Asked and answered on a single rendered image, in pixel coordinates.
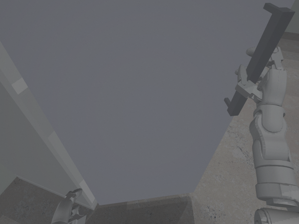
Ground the robot right hand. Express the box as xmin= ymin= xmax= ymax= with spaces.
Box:
xmin=235 ymin=47 xmax=287 ymax=107

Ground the fridge door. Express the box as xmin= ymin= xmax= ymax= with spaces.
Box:
xmin=0 ymin=0 xmax=295 ymax=205

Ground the robot right forearm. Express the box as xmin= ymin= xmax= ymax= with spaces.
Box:
xmin=249 ymin=104 xmax=299 ymax=212

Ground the handle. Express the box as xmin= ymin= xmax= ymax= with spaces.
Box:
xmin=224 ymin=3 xmax=295 ymax=116

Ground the robot right upper arm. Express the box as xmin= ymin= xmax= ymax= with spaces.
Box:
xmin=254 ymin=207 xmax=299 ymax=224

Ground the robot left hand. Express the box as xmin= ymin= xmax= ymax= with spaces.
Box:
xmin=51 ymin=189 xmax=86 ymax=224

